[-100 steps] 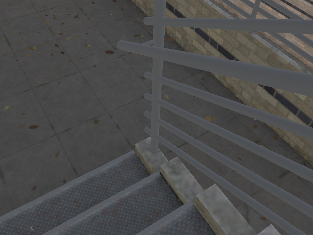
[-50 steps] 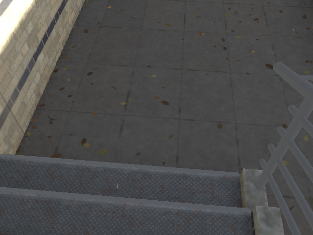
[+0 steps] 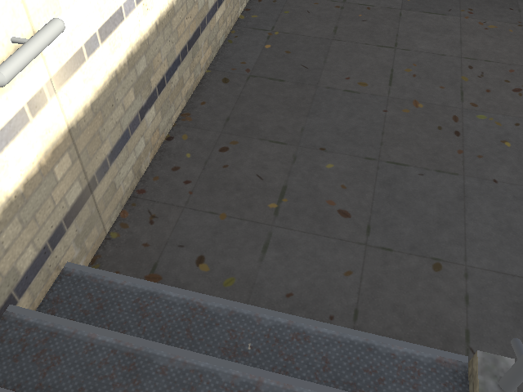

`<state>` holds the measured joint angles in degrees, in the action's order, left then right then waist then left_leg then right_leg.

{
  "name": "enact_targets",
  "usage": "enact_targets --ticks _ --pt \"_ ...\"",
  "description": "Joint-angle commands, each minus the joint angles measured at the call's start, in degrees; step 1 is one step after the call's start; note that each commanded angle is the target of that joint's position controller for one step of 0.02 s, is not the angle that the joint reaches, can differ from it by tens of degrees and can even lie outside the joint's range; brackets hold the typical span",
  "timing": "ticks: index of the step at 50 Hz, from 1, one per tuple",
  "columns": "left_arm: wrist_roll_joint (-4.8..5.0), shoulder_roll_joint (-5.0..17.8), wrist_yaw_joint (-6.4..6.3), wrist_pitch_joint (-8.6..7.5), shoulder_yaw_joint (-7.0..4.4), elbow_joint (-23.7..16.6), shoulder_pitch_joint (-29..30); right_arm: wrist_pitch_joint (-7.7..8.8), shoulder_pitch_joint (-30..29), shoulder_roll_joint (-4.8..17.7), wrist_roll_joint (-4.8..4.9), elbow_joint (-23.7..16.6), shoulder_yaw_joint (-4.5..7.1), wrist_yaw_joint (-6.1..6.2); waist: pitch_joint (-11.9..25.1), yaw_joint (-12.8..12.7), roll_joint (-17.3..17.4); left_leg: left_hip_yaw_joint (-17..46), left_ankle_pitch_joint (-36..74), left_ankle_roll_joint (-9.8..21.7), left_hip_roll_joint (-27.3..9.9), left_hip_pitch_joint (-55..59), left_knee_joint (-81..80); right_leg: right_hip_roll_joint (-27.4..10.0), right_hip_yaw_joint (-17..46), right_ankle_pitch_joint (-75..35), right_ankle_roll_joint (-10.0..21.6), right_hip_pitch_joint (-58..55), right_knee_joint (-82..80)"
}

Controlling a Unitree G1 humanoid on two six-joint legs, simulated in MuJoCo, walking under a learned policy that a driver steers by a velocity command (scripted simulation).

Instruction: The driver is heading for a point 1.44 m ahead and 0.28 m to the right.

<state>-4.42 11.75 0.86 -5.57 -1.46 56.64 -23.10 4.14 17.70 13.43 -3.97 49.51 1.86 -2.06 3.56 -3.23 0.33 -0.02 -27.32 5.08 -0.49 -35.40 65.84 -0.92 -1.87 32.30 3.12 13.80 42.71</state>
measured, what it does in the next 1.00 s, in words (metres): goes down: left foot, then right foot 0.16 m lower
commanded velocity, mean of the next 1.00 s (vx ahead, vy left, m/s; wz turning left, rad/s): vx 0.48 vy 0.00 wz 0.00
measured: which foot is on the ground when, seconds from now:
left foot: up 0.00-0.08, down 0.10-0.44, up 0.46-0.98, down 1.00-1.00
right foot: down 0.00-0.12, up 0.14-0.44, down 0.46-1.00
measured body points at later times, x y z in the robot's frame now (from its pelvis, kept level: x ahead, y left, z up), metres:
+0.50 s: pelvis +0.20 +0.01 -0.12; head +0.20 +0.00 +0.33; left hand +0.35 +0.24 -0.23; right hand +0.14 -0.20 -0.27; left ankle +0.10 +0.17 -0.67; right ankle +0.22 -0.05 -0.87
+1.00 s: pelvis +0.46 +0.07 -0.26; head +0.47 +0.08 +0.19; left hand +0.31 +0.25 -0.40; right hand +0.65 -0.14 -0.37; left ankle +0.56 +0.17 -1.00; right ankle +0.23 -0.05 -0.84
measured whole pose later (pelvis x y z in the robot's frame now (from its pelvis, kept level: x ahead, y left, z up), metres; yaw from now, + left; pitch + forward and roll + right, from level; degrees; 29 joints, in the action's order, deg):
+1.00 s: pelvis +0.46 +0.07 -0.26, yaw -1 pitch +0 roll -5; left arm -5.6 7.8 3.8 -4.8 1.5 63.6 -35.1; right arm 3.2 3.7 12.0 -5.8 50.2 -0.9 -4.3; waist 0.5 -7.0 4.2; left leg -1.6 13.0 3.8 -5.0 -19.4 20.9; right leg 3.2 -3.5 47.6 3.4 5.9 68.2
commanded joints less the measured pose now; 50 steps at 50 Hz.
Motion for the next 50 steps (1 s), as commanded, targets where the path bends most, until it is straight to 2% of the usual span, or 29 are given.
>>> enact_targets --ticks 1,4,5,6,7,9,10,11,12,13,16,19,20,21,22,23,25,29,30,33,35,36,38,42,43,45,46,48,50 --pt "-2.27 6.42 -0.69 -1.2 0.27 -3.93 5.92 1.44 -0.15 1.01 -1.91 -3.8 -1.13 -1.27 -5.58 2.78 -1.86 -1.24 18.1 0.16 -2.39 0.32 3.32 -9.57 11.07 -8.39 11.32 14.07 -14.84" --pt "-3.21 8.64 -0.24 -3.16 0.23 -4.78 13.15 0.56 9.68 3.66 -2.62 -2.39 -0.76 -1.95 -5.31 8.67 0.93 4.98 30.31 -2.19 -7.47 16.59 -5.09 -7.07 2.33 -5.55 4.6 24.59 0.14" --pt "5.49 14.6 -0.13 -0.77 -3.34 0.27 8.12 -0.14 10.9 5.59 4.32 0.11 1.17 0.27 -2.45 10.35 -10.37 -4.56 27.27 -2.87 -1.47 17.41 -18.75 -7.62 1.77 -19.46 2.32 11.74 6.33" --pt "5.7 11.09 -0.06 0.58 -2.73 0.88 4.19 0.86 11.4 8.43 4.34 2.58 1.9 1.75 -3.65 7.4 -3.02 -6.48 36.98 -3.78 -0.57 22.5 -27.93 -3.97 -2.31 -14.78 0.88 12.26 21.02" --pt "4.48 4.93 0.26 1.46 -1.84 -1.53 -0.9 2.54 19.66 15.42 4.34 4.71 4.21 3.29 1.52 9.12 27.98 20.07 23.8 0.4 -13.51 34.83 -40.18 5.63 -8.46 0.91 -4.71 30.11 46.32" --pt "0.95 10.06 -1.26 1.49 -3.2 -4.93 17.14 2.43 24.72 10.02 3.83 7.44 2.28 4.43 -8.26 16.77 15.2 30.68 2.24 2.2 -13.07 31.68 -40.03 0.16 4.55 8.03 -2.03 45.22 48.46" --pt "0.55 7.92 -1.22 1.17 -2.92 -4.71 19.09 2.24 22.99 10.0 2.3 8.29 2.66 5.77 -9.44 15.63 7.52 27.95 4.74 2.9 -12.75 32.22 -35.46 -1.46 5.53 6.34 -2.14 49.33 46.24" --pt "-3.83 -1.62 -0.59 -1.09 0.65 -9.7 17.8 2.71 17.31 -7.5 -0.72 6.11 -4.54 1.78 3.41 10.17 2.66 43.5 -9.46 12.95 -18.56 28.24 -33.91 -1.31 15.13 -10.21 2.55 48.84 34.49" --pt "-5.86 -1.92 -2.24 -0.96 1.04 -7.45 17.76 1.44 5.83 -12.85 -2.24 3.17 -6.43 0.98 -5.72 6.6 -0.18 40.21 -5.2 14.26 -21.29 12.63 -31.01 -7.16 15.84 -21.12 2.43 44.9 28.44" --pt "-5.66 -3.47 -3.03 -0.63 1.79 -5.53 12.08 1.27 -0.2 -8.91 -3.4 0.91 -5.81 1.45 -1.22 2.6 1.09 32.9 -1.71 14.48 -16.46 3.83 -30.35 -4.22 10.2 -21.29 0.56 33.83 28.9" --pt "-1.83 1.11 -1.21 -0.96 1.87 -3.02 7.74 3.44 -1.83 -3.56 -1.94 -0.56 -5.5 4.44 0.54 2.51 -2.54 2.22 -2.48 1.63 -1.46 -12.19 -20.68 -2.04 0.41 -65.09 -4.07 4.91 -1.5" --pt "-2.52 5.45 0.3 -0.42 0.71 -5.57 10.19 4.37 6.62 3.56 -0.7 4.08 -5.01 1.9 -6.76 1.24 2.95 8.95 -12.66 4.97 -5.25 -19.94 -24.2 0.99 -2.79 -39.44 -7.1 -10.36 -0.92" --pt "6.88 4.59 0.53 1.25 1.24 -6.44 14.0 3.45 5.25 7.95 6.69 6.49 -0.21 4.43 -5.48 -0.05 -2.17 1.07 -8.41 3.08 -0.26 -5.17 -20.19 5.66 -11.09 -52.23 -6.98 -8.14 -13.49" --pt "6.85 4.93 0.26 1.69 1.58 -4.89 12.72 2.12 7.75 7.56 7.17 7.08 -0.37 5.71 -7.47 2.9 -1.12 0.55 -3.64 3.17 0.77 -1.25 -11.44 2.09 -7.26 -53.68 -5.03 -9.71 -21.39" --pt "5.51 7.05 -0.13 1.82 0.45 -2.84 4.02 0.48 7.0 6.74 6.36 7.94 0.45 6.31 -6.61 -1.34 -2.93 -1.98 -0.15 3.32 4.24 -0.95 6.29 -1.98 -2.24 -55.99 -1.02 -15.54 -27.51" --pt "-3.31 12.66 1.11 1.21 -2.15 2.26 -17.13 0.47 10.65 0.13 -3.34 9.73 -4.05 -0.33 -3.31 -9.52 -15.8 19.16 -11.08 2.51 1.37 -10.67 28.99 -8.07 10.69 -39.43 8.55 -33.06 -27.08" --pt "-3.54 17.83 3.0 0.28 -3.81 1.79 -13.35 2.93 17.75 -5.21 1.53 6.95 -2.58 -4.19 0.31 1.09 -6.92 13.06 5.37 1.68 6.18 -30.67 39.72 -17.13 13.1 -72.14 12.6 -39.59 -9.69" --pt "-1.68 -2.16 3.59 -0.97 1.48 -3.06 5.8 1.25 4.57 0.74 -0.94 3.05 -2.37 -1.02 -10.45 5.11 5.34 11.85 32.71 -0.26 -9.52 -31.25 12.44 -16.91 20.75 -21.97 15.81 1.11 -25.1" --pt "7.45 4.91 -0.24 -0.46 -0.2 -1.82 3.6 -1.49 -4.56 6.22 1.33 0.21 0.98 1.72 -10.73 6.62 -0.85 5.33 22.38 -4.95 -7.37 -13.02 -0.96 -14.94 16.16 -41.62 13.08 8.85 -23.62" --pt "5.09 11.88 -1.93 0.33 -2.37 -0.14 -0.95 -4.97 3.41 -1.27 2.55 5.41 -1.15 2.61 -3.93 8.49 -6.17 -0.62 25.26 -4.73 -4.14 3.69 -0.81 -10.08 8.45 -52.88 10.17 11.44 -18.73" --pt "5.48 6.09 -2.2 0.86 -1.76 2.05 -6.0 -4.14 -5.32 2.84 2.69 4.04 0.76 2.41 -9.39 4.77 -2.08 5.02 43.14 -2.37 -7.14 -14.12 -10.62 -8.49 13.05 -28.86 10.42 -1.88 -14.22" --pt "-3.09 -2.69 -0.26 -1.68 2.3 4.03 -12.19 -1.75 -5.54 -4.56 -5.85 2.64 -4.14 -1.64 -11.98 -1.14 -2.48 12.57 48.55 -3.38 -8.33 -34.52 -15.47 -13.25 19.77 -23.09 14.19 -13.48 -11.78" --pt "-2.34 -3.7 -0.33 -1.62 2.59 6.35 -18.72 -0.57 -12.2 -1.43 -3.25 1.58 -3.78 -2.14 -10.0 -3.29 3.34 12.57 53.68 -4.74 -9.07 -43.79 -27.14 -14.23 21.83 -23.32 15.41 -23.51 -7.32" --pt "-2.85 -0.01 2.92 -0.8 4.03 2.47 -6.75 -1.36 -13.12 2.82 -2.42 -0.84 -3.43 -3.09 -9.69 2.65 -1.48 3.06 57.96 -2.28 -6.63 4.81 -20.69 -7.51 12.2 -8.41 12.67 22.72 -11.09" --pt "7.77 7.52 0.53 0.13 -0.03 0.24 -5.36 -1.59 -17.14 4.15 4.31 -0.72 -1.2 -1.15 -9.72 0.66 2.02 -1.82 59.12 -2.31 -2.57 9.76 -28.54 -5.96 10.38 -11.53 8.28 16.98 -6.57" --pt "5.26 7.36 -1.48 1.75 0.11 2.16 -11.73 -1.46 -22.23 1.21 5.12 -2.58 -2.22 0.2 -14.16 -4.53 -1.74 -2.66 48.88 -3.75 -1.85 8.9 -35.63 -5.58 9.33 -20.61 7.26 8.43 -2.35" --pt "-2.63 2.31 0.41 0.38 2.65 5.48 -14.47 -1.05 -22.1 1.21 -3.94 -4.3 -3.75 -2.02 -13.54 -2.84 -3.59 0.86 38.9 -2.56 -5.59 6.29 -39.26 -9.31 13.49 -18.47 8.75 2.69 0.61" --pt "-1.01 4.85 1.89 -0.03 1.34 6.01 -13.26 -1.39 -10.61 4.87 -3.2 0.45 -1.39 -2.3 -10.9 0.12 -0.12 -1.81 39.85 -2.22 -4.74 15.18 -48.69 -6.48 11.88 -28.4 8.6 -4.53 12.96" --pt "-3.28 5.5 6.01 1.09 0.93 9.08 -16.86 -0.55 16.68 10.52 -1.95 7.35 2.48 -1.86 -0.57 11.4 7.23 -2.41 53.43 4.03 -6.83 53.53 -41.76 -0.92 6.76 -26.26 3.76 14.11 40.77"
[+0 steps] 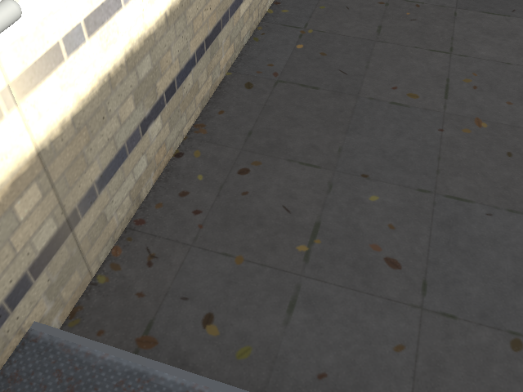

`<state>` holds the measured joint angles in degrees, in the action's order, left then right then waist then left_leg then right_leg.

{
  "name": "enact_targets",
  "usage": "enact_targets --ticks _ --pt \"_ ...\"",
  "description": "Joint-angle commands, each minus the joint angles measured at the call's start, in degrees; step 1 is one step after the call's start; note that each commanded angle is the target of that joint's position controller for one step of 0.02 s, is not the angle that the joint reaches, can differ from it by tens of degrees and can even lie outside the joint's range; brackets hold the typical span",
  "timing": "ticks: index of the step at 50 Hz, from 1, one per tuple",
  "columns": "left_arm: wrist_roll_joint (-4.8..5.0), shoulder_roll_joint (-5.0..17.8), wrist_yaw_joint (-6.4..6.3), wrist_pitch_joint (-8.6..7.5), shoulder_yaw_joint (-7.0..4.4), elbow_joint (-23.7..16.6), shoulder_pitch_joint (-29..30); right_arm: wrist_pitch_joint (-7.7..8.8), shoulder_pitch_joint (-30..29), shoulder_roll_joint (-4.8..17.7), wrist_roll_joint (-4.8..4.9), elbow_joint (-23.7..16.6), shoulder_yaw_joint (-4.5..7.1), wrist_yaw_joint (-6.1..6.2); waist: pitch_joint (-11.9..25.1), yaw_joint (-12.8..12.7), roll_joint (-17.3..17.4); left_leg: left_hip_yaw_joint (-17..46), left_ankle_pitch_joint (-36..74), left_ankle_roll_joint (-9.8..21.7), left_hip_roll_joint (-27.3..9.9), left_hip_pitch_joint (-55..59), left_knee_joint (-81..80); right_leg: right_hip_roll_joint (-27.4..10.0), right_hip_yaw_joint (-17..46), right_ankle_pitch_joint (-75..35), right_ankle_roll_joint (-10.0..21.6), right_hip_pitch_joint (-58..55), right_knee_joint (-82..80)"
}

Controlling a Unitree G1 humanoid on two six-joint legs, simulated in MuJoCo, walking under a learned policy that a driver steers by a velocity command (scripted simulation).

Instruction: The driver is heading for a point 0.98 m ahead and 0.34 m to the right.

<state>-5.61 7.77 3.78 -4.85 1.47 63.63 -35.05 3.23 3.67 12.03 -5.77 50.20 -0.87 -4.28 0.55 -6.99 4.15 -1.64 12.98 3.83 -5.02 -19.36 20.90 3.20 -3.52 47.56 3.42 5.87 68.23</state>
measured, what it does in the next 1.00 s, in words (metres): goes down, turning right: right foot 0.16 m lower, then left foot 0.16 m lower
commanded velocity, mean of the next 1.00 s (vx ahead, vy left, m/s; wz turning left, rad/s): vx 0.50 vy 0.00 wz -0.45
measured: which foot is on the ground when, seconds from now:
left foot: down 0.00-0.60, up 0.62-0.96, down 0.98-1.00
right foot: down 0.00-0.00, up 0.02-0.56, down 0.58-1.00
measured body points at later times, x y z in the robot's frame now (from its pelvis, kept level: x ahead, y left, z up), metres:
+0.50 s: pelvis +0.26 -0.01 -0.11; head +0.26 -0.03 +0.34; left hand +0.47 +0.15 -0.23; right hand +0.08 -0.13 -0.26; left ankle +0.09 +0.10 -0.77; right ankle +0.41 -0.18 -0.83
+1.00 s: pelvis +0.61 -0.09 -0.32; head +0.61 -0.09 +0.13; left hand +0.66 +0.14 -0.47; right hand +0.69 -0.38 -0.41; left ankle +0.74 -0.02 -1.07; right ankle +0.39 -0.16 -0.91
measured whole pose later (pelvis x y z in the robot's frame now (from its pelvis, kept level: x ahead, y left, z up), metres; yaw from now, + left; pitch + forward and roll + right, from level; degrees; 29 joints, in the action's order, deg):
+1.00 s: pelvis +0.61 -0.09 -0.32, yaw -29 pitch +0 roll -5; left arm 0.0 9.6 -0.2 -4.8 0.1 56.0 -28.0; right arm 5.4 3.4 13.5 0.6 45.8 -0.1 -2.0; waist 0.9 -6.2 5.3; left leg 3.7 9.4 -0.2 -5.8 -18.9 22.1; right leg 7.3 6.3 51.8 1.1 16.9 74.8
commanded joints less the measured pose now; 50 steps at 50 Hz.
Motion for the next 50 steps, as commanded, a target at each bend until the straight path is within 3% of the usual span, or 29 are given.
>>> enact_targets --ticks 1,2,3,4,6,8,10,12,14,19,25,26,27,29,30,31,32,33,34,36,37,38,40,42,44,47,48,49,50 --pt "8.47 7.31 -4.03 1.2 -4.37 -2.31 -3.46 0.38 34.21 15.01 4.56 11.35 5.07 1.55 10.55 11.01 4.6 8.87 54.19 6.13 -14.45 50.83 22.25 1.83 2.85 7.03 1.38 38.84 41.73" --pt "9.29 8.16 -6.77 1.39 -3.77 -5.28 -3.77 -0.33 35.52 14.73 6.85 10.14 5.81 2.19 19.47 12.4 4.98 18.38 44.68 10.44 -19.59 58.31 22.72 -0.58 5.32 2.76 0.83 48.58 47.36" --pt "1.2 2.35 -0.29 0.46 -0.46 -8.22 0.43 0.35 39.06 13.94 -0.54 9.51 5.07 -0.84 22.9 18.42 11.23 28.7 13.07 20.46 -20.63 56.51 11.24 0.05 12.31 -4.54 0.37 54.06 48.96" --pt "2.87 6.62 0.0 -0.42 -2.34 -10.23 9.32 0.83 29.37 10.27 -0.84 9.25 4.69 -1.35 1.2 16.03 -1.14 23.53 -9.71 17.08 -19.19 35.97 4.22 -3.25 10.9 -16.68 1.09 60.97 41.12" --pt "1.14 4.64 -0.82 -1.14 -2.07 -8.71 8.34 1.11 19.84 1.5 -1.64 6.59 1.79 -0.77 -5.57 7.97 -7.83 16.32 -19.42 14.7 -14.13 6.99 -0.38 -9.97 13.62 -35.9 4.06 45.86 17.64" --pt "-0.74 3.58 0.38 -0.17 -1.64 -7.32 11.13 3.02 15.57 -4.77 0.58 5.17 0.04 1.66 -6.56 5.86 -2.87 9.6 -16.27 12.01 -10.26 -5.42 -4.65 -11.54 13.49 -50.3 4.79 36.9 -1.34" --pt "-0.33 3.41 1.17 0.72 -1.68 -7.26 12.07 3.66 21.66 0.17 -0.27 8.25 0.59 1.97 -2.67 6.18 0.5 9.09 -13.79 14.51 -10.57 -2.11 -2.52 -10.71 12.07 -51.67 2.94 37.82 -3.52" --pt "-1.72 2.42 1.77 0.21 -1.06 -8.14 12.9 4.21 23.46 -0.95 -1.12 8.58 0.26 2.88 -1.8 6.37 -2.96 5.35 -8.9 13.54 -9.58 0.68 3.36 -11.65 11.35 -59.17 1.72 41.45 -8.33" --pt "-0.28 4.44 1.1 -0.24 -0.54 -10.31 20.09 4.87 28.61 -4.24 -1.05 11.56 -1.43 4.33 -4.12 9.56 -6.3 4.48 -16.59 10.99 -10.21 7.66 7.2 -12.78 14.71 -77.32 0.2 46.61 -26.34" --pt "-0.1 7.37 1.51 1.65 -0.7 -15.46 28.48 4.8 27.19 -3.11 -2.32 12.26 -2.91 3.0 -8.4 7.69 -3.6 -0.55 -25.35 7.58 -8.13 -5.33 8.24 -10.6 8.09 -76.52 2.08 28.47 -25.05" --pt "-0.22 6.26 1.5 2.04 -0.23 -18.57 42.59 2.0 40.32 0.61 0.65 16.76 -0.44 6.45 -14.44 16.82 -3.34 2.98 -18.41 6.54 -12.2 19.98 15.78 -10.62 3.31 -59.21 -0.15 36.82 -45.54" --pt "-0.17 5.61 1.36 0.95 -0.28 -17.45 42.52 1.73 37.84 1.08 1.03 15.95 0.14 6.15 -11.44 16.69 -3.27 -0.29 -17.73 5.32 -9.21 15.74 18.41 -8.96 0.87 -58.95 -0.31 27.06 -45.01" --pt "-0.45 6.17 1.13 0.61 -0.92 -15.1 34.48 1.57 34.58 2.88 -1.46 14.7 0.74 5.0 -8.61 11.99 -1.14 -2.05 -7.1 4.03 -10.22 11.25 24.2 -7.69 -0.13 -61.76 0.3 16.59 -37.0" --pt "-0.01 14.47 0.06 -0.66 -5.18 -6.82 14.37 0.95 27.79 5.23 -0.47 13.24 1.49 2.72 -5.0 2.68 -8.11 -6.86 -7.88 1.03 -6.73 2.31 44.83 -5.24 -4.26 -64.18 2.05 -6.6 -50.74" --pt "-0.08 18.67 -0.14 -0.76 -7.23 -3.83 -0.41 0.68 32.95 5.47 -1.84 14.19 2.11 -0.07 4.71 -1.42 -14.73 -9.61 -19.63 -3.39 -2.12 -13.84 65.25 -7.67 -2.2 -86.32 9.09 -34.77 -39.21" --pt "-0.03 20.99 -0.71 0.1 -7.67 -0.31 -9.97 0.85 36.92 -0.6 -1.89 12.32 0.4 -2.56 25.22 -1.69 -19.7 -4.64 -61.18 -7.07 2.66 -26.11 89.9 -20.05 14.73 -107.48 23.09 -61.55 -24.17" --pt "-1.64 19.78 -1.67 -0.5 -8.05 3.35 -17.19 2.5 17.75 4.87 1.66 4.1 2.41 -2.55 16.59 -8.86 -11.65 -1.49 -63.19 -6.47 5.05 -38.58 95.16 -18.82 18.86 -103.38 20.16 -56.24 -29.79" --pt "-0.36 18.11 -2.05 -1.67 -7.85 1.14 -11.7 4.62 6.66 4.27 3.24 -3.01 2.55 -1.28 9.81 -8.97 -11.42 1.12 -62.06 -6.63 4.63 -48.89 91.35 -20.18 23.06 -77.64 21.14 -49.09 -34.85" --pt "1.86 11.42 -1.47 -1.33 -5.86 -1.7 -0.84 4.95 3.62 4.29 3.13 -4.9 2.66 0.0 3.11 -4.16 -2.49 5.05 -53.89 -4.13 0.13 -48.49 77.31 -21.54 25.62 -53.63 18.03 -34.64 -39.93" --pt "0.89 3.71 -0.27 -2.24 -1.98 -6.76 15.43 4.37 9.7 1.31 0.4 -2.6 2.05 2.66 -8.76 7.61 1.11 11.2 -34.58 0.43 -5.63 -29.1 53.45 -20.49 22.66 -47.17 16.71 5.34 -44.68" --pt "2.27 4.83 0.11 -2.99 -1.71 -9.62 20.88 3.55 12.52 -0.48 0.03 -0.44 1.91 3.12 -10.22 9.5 -1.84 9.3 -27.75 0.27 -5.33 -17.2 43.05 -18.21 19.78 -46.34 17.89 21.25 -48.59" --pt "2.99 6.86 0.34 -3.15 -1.73 -10.01 22.4 2.49 12.7 -0.37 -0.26 -0.99 1.88 3.16 -8.87 11.25 -5.65 7.42 -26.88 -0.63 -3.62 -10.93 39.54 -16.12 19.98 -41.44 17.66 28.5 -48.43" --pt "1.42 9.91 -0.26 -3.67 -2.12 -12.62 22.36 1.71 16.99 -1.73 -0.86 -1.87 0.15 1.72 -3.12 12.27 -5.32 3.12 -6.18 -1.27 -0.07 3.17 39.0 -8.3 12.83 -39.97 14.5 41.54 -38.98" --pt "0.09 9.22 -1.78 -4.71 -2.33 -13.87 20.11 1.97 13.64 0.68 1.35 -1.65 -0.71 2.0 -3.48 7.14 -1.11 7.48 19.02 -4.55 -1.41 4.67 16.85 -3.45 9.7 -23.78 8.93 38.84 -30.01" --pt "0.01 12.33 -1.22 -4.21 -2.36 -12.71 14.91 0.75 7.98 4.53 1.7 -5.02 0.04 2.41 -5.81 7.94 -4.48 2.91 9.71 -6.52 -0.13 10.52 16.04 -4.61 16.27 -14.18 9.04 41.0 -26.4" --pt "1.68 10.54 -1.05 -2.24 -1.62 -10.92 6.4 0.27 3.21 7.92 0.39 -5.04 0.58 1.59 -9.2 5.37 -2.29 5.03 6.84 -4.86 -1.48 4.86 -3.21 -7.15 26.85 -9.37 8.71 21.97 -15.9" --pt "10.11 10.44 -5.63 0.78 -4.21 -10.17 7.75 1.88 0.5 9.55 11.39 -6.01 4.04 2.92 -5.41 3.16 -1.07 8.78 3.79 -3.58 -0.21 0.74 -11.48 -2.57 25.52 -23.57 6.92 11.91 -8.3" --pt "8.32 10.3 -6.74 1.87 -3.91 -8.39 5.28 2.7 8.03 11.53 10.77 -3.4 4.56 2.97 -1.47 5.82 0.23 5.52 16.91 -2.9 -1.93 10.51 -4.08 -0.73 22.27 -24.62 5.01 14.96 4.75" --pt "8.14 5.51 -5.96 1.54 -3.55 -6.17 -0.42 2.74 22.38 11.8 8.14 1.48 5.14 2.79 9.19 8.83 5.9 6.57 36.2 -1.01 -7.1 33.96 10.96 2.92 17.41 -1.95 2.17 31.27 23.44"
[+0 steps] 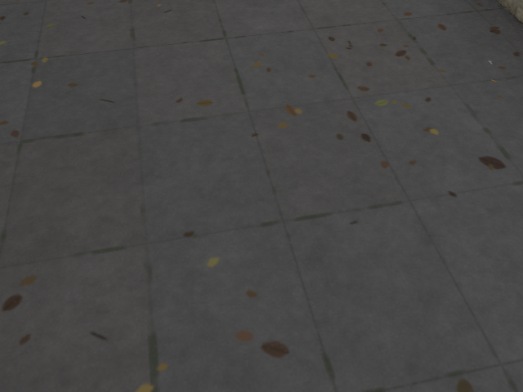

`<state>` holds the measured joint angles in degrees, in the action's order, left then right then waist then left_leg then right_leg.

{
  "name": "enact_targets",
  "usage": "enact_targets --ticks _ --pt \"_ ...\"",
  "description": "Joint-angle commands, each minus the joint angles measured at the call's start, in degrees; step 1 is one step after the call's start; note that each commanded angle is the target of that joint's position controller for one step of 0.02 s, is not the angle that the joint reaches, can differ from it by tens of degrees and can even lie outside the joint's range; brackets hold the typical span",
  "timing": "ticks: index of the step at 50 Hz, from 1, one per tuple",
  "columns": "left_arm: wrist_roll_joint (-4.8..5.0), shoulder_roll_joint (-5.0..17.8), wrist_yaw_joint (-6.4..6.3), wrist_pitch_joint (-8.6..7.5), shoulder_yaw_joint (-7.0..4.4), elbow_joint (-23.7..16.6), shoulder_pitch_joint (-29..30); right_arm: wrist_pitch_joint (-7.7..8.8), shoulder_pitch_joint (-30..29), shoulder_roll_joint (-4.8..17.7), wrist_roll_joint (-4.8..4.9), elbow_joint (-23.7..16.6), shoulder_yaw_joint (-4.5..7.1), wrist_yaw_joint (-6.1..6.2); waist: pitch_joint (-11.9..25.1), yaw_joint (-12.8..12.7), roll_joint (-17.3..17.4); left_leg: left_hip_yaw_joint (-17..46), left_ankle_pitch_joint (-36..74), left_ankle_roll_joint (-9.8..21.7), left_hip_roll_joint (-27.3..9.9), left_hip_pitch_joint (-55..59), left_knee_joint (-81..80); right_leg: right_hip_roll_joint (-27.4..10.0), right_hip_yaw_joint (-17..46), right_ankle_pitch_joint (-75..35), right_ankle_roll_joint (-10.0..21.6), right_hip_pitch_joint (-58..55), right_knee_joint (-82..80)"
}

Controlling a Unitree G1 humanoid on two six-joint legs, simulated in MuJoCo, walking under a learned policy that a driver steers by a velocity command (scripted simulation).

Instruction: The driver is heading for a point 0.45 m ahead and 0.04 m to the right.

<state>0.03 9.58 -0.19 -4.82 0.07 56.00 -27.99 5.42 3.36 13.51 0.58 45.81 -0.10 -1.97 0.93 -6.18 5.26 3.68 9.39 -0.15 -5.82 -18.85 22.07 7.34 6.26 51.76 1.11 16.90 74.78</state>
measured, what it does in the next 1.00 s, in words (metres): goes down, turning right: right foot, then left foot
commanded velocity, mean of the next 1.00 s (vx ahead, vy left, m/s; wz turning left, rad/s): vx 0.30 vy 0.00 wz -0.36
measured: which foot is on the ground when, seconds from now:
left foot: down 0.00-0.44, up 0.46-0.86, down 0.88-1.00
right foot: down 0.00-0.00, up 0.02-0.42, down 0.44-1.00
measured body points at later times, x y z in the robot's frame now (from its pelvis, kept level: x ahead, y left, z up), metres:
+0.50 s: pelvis +0.27 -0.04 -0.05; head +0.31 -0.06 +0.40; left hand +0.58 +0.09 -0.11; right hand +0.19 -0.30 -0.19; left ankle +0.12 +0.14 -0.67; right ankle +0.34 -0.13 -0.76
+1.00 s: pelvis +0.41 -0.06 -0.03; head +0.43 -0.06 +0.42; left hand +0.59 +0.14 -0.16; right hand +0.48 -0.34 -0.14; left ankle +0.51 +0.04 -0.76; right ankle +0.35 -0.14 -0.76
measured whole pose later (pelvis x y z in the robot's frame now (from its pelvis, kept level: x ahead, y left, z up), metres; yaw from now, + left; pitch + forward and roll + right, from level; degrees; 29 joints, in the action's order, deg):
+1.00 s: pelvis +0.41 -0.06 -0.03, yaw -20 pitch +2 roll -1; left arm -0.2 11.3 -1.6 -1.1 -2.8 50.2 -10.1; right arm 1.2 4.2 11.0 -0.5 49.0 3.3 1.0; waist -0.1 -0.8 -0.3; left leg 1.2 -10.6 -0.7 -1.1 -22.6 30.8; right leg 4.0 1.6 18.9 2.4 14.0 30.8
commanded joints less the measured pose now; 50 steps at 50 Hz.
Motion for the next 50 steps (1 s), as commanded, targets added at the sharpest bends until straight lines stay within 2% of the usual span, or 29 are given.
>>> enact_targets --ticks 1,2,3,4,5,6,7,8,10,12,14,18,20,21,22,23,24,25,26,28,31,36,42,44,45,46,47,48,50 --pt "4.95 0.96 -1.77 0.68 -1.85 1.49 -13.09 -0.06 31.22 12.59 1.37 8.77 5.72 -0.01 16.99 10.32 10.59 8.32 35.85 8.13 -14.89 52.51 21.56 0.5 5.84 2.84 0.67 41.36 42.37" --pt "6.43 1.28 -2.3 -0.41 -1.33 -2.84 -10.98 -0.83 31.89 16.3 2.82 10.65 7.25 -0.87 20.1 9.42 14.7 24.24 12.34 13.77 -23.24 50.49 12.44 -3.86 2.15 -6.22 -0.39 50.8 54.06" --pt "7.2 1.6 -2.99 -0.41 -1.49 -7.13 0.54 -1.44 31.31 13.63 2.67 11.84 6.75 -0.4 14.18 11.13 9.69 30.3 -15.26 16.2 -25.12 45.5 1.43 -5.97 -2.09 -14.58 -0.72 59.92 53.9" --pt "6.47 4.6 -4.0 0.55 -2.57 -9.78 12.81 -1.42 24.74 4.62 -0.02 9.38 4.24 0.68 5.5 12.39 -4.47 25.44 -27.0 15.08 -22.06 34.1 -3.79 -8.75 -2.23 -23.79 0.34 60.03 46.9" --pt "5.53 3.96 -4.2 1.61 -2.66 -11.79 16.26 -1.0 18.0 3.4 -1.31 8.98 3.36 1.46 0.62 9.32 -5.03 25.59 -21.11 15.49 -22.28 21.03 -3.57 -10.71 -1.18 -27.69 -0.05 54.04 43.6" --pt "3.85 1.92 -3.86 2.89 -2.39 -12.61 16.15 -0.93 13.56 2.06 -1.43 9.23 2.57 1.81 -2.58 5.8 -5.19 21.49 -16.02 14.2 -20.98 11.89 -2.49 -11.87 0.5 -27.25 0.38 50.89 41.59" --pt "3.74 2.29 -3.21 3.61 -3.04 -13.31 16.67 -0.67 11.7 -2.37 -0.89 9.75 1.21 1.96 -6.49 3.72 -3.35 12.86 -18.39 8.69 -16.03 6.78 -1.51 -13.02 3.75 -33.53 2.17 50.09 30.11" --pt "3.35 2.62 -2.69 3.21 -3.53 -14.34 16.6 -0.43 6.93 -1.78 -1.93 8.06 0.86 2.33 -6.92 1.76 -2.24 4.14 -18.08 5.75 -10.99 -3.38 -5.36 -12.45 3.4 -40.42 2.29 40.11 12.62" --pt "0.67 2.88 -1.94 2.48 -4.2 -15.78 19.26 -0.14 7.74 3.87 -3.19 7.86 2.32 4.17 -5.4 3.44 2.4 -5.07 -10.76 6.47 -6.26 -9.22 -8.92 -10.36 -3.18 -53.89 0.0 26.29 -8.54" --pt "1.5 1.02 -0.35 2.37 -3.51 -16.73 22.26 0.13 12.46 6.73 -1.36 9.27 3.18 5.43 -1.81 4.38 1.66 -6.1 -8.47 7.4 -7.73 -2.96 -9.97 -10.41 -4.35 -58.82 -0.46 20.68 -21.1" --pt "1.49 0.91 1.0 2.91 -3.11 -18.38 26.72 0.1 14.92 8.87 0.62 9.94 4.43 6.05 -3.25 6.16 -0.91 -4.7 -4.09 7.8 -10.98 7.91 -9.2 -10.33 -4.42 -55.97 0.73 25.52 -27.8" --pt "1.54 1.8 3.16 2.51 -3.27 -21.63 35.42 -1.48 20.15 7.89 0.44 10.62 5.58 5.3 -5.97 9.22 -3.57 -7.98 5.04 6.06 -12.36 21.12 -4.59 -8.8 -8.42 -46.43 4.63 28.75 -36.16" --pt "1.02 4.28 3.58 2.5 -4.49 -21.51 32.5 -1.87 19.67 9.78 0.43 9.47 6.25 4.7 -2.09 6.99 0.03 -11.76 30.22 5.08 -10.34 20.58 4.79 -3.69 -13.31 -40.94 6.43 15.72 -38.63" --pt "0.85 6.45 3.53 2.32 -5.77 -19.06 24.36 -2.12 19.4 9.99 0.5 9.25 6.19 4.48 2.05 2.63 -0.44 -13.13 36.14 4.04 -8.41 18.12 15.41 -1.1 -14.05 -46.19 8.04 2.93 -44.1" --pt "0.49 11.39 2.47 2.43 -7.7 -16.53 14.22 -1.57 18.21 9.99 -0.02 7.94 6.14 4.31 8.06 -1.9 -2.17 -13.73 25.42 0.98 -6.43 3.8 30.95 -5.46 -6.01 -61.11 11.01 -18.1 -43.75" --pt "-0.5 18.98 1.64 1.95 -8.34 -15.53 10.76 0.29 22.53 2.17 -1.58 4.56 3.25 2.64 17.92 2.24 -18.46 -11.15 -39.18 -2.81 3.99 -22.41 58.0 -26.6 24.48 -82.1 23.92 -43.18 -42.9" --pt "-0.82 16.35 0.82 3.02 -7.59 -14.17 1.99 2.64 20.2 6.92 0.29 5.4 4.04 1.12 29.76 -2.14 -13.87 2.46 -45.58 -1.98 5.65 -23.59 65.14 -29.81 32.93 -81.51 25.97 -45.76 -48.4" --pt "-1.02 14.02 0.48 3.2 -6.7 -14.04 7.19 2.73 15.23 8.71 2.26 3.97 4.98 0.99 21.98 -1.04 -12.03 2.69 -42.07 -1.66 2.65 -28.22 64.2 -27.86 22.96 -87.03 23.19 -40.77 -48.04" --pt "0.47 11.34 0.54 2.97 -5.96 -14.88 13.94 2.09 12.3 8.29 1.68 2.89 4.98 1.87 14.18 1.77 -7.6 0.84 -37.18 -1.44 0.35 -28.13 58.52 -24.32 15.78 -85.42 19.49 -30.13 -49.08" --pt "0.5 8.44 0.57 2.21 -5.05 -16.13 22.48 0.13 10.88 8.11 0.02 2.49 5.79 3.58 7.73 6.79 -4.05 0.0 -32.85 -1.64 -1.73 -20.05 51.98 -20.0 9.22 -82.22 16.43 -12.2 -53.63" --pt "-0.39 9.07 0.65 1.22 -5.2 -14.53 23.05 -1.95 13.25 4.57 -0.51 1.59 5.84 4.54 7.24 9.93 -6.05 -0.58 -27.67 -2.17 -1.01 -13.01 44.82 -18.03 4.12 -84.91 15.7 -2.49 -56.6" --pt "-0.04 9.08 -1.22 2.0 -5.1 -12.06 20.81 -2.4 6.05 2.39 -0.87 -0.39 4.83 4.4 7.94 8.19 -8.64 -1.19 -15.13 -2.6 0.59 -9.53 25.0 -15.05 -0.94 -84.18 11.83 -2.77 -55.67" --pt "-0.25 7.79 -1.2 2.52 -4.3 -9.86 19.22 -3.32 1.21 4.25 -0.69 -0.94 4.79 3.6 5.86 7.42 -10.45 -0.85 -16.1 -0.59 2.77 -2.57 11.25 -16.76 3.21 -69.89 10.68 -4.46 -52.64" --pt "0.0 6.74 -1.28 2.39 -3.82 -9.21 16.99 -2.65 2.64 5.65 -1.67 -0.27 5.0 3.29 6.44 8.06 -7.73 0.83 -0.05 1.8 1.18 6.24 2.31 -13.08 2.88 -59.64 6.66 -3.05 -48.6" --pt "-1.0 6.28 -1.15 1.9 -3.88 -8.58 12.22 -2.56 2.44 8.73 -1.97 -0.51 5.55 3.48 8.14 4.69 -2.7 4.21 14.79 3.98 -3.44 13.29 5.32 -8.85 1.0 -49.91 4.32 0.9 -45.87" --pt "-0.58 5.63 -1.35 1.91 -3.92 -7.09 7.46 -3.0 1.87 7.95 -1.79 0.02 5.61 3.47 10.7 2.79 4.03 5.86 12.02 8.41 -5.63 16.81 7.31 -6.5 -1.21 -38.74 2.12 3.88 -45.73" --pt "-0.37 6.39 -1.42 2.32 -3.83 -7.01 10.46 -3.45 0.86 4.8 -1.25 0.03 5.16 3.24 9.76 4.26 4.51 6.85 2.86 9.03 -5.2 13.33 5.65 -6.36 -2.25 -36.05 1.22 2.07 -46.1" --pt "-0.17 7.01 -1.5 3.13 -4.02 -7.59 13.79 -3.8 -0.25 3.32 -1.0 0.09 4.79 3.06 7.53 4.84 3.17 6.31 -4.57 7.78 -3.76 9.74 4.49 -6.35 -2.76 -36.4 1.01 1.06 -46.58" --pt "-0.07 7.2 -1.83 4.58 -4.31 -7.36 15.68 -3.74 -1.73 4.01 -0.88 -0.28 4.81 3.0 4.37 5.29 -0.52 4.12 -10.34 5.56 -1.31 6.52 4.58 -6.81 -2.26 -38.2 1.93 0.6 -47.39"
